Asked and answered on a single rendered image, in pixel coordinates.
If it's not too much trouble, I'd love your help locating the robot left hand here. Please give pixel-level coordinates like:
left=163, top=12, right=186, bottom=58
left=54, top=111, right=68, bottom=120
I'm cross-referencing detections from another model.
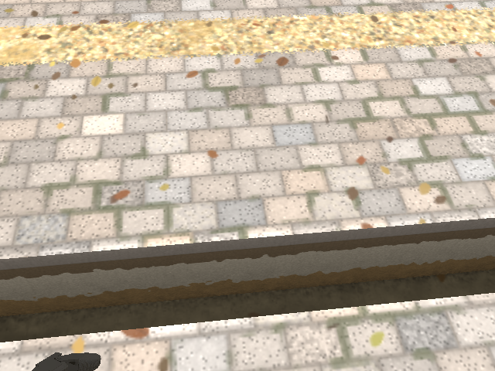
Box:
left=32, top=352, right=101, bottom=371

